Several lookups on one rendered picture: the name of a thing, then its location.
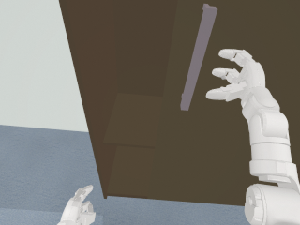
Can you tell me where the right robot hand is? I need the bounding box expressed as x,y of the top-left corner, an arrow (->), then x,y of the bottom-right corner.
206,49 -> 265,102

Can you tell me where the robot right upper arm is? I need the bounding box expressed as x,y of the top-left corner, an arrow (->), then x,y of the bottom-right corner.
244,184 -> 300,225

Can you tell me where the handle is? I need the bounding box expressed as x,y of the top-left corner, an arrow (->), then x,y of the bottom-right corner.
180,4 -> 218,111

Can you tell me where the right robot forearm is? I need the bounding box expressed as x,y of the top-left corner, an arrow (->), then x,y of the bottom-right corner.
241,86 -> 300,195

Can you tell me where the left robot hand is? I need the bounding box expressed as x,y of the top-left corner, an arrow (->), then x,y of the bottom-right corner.
60,185 -> 96,225

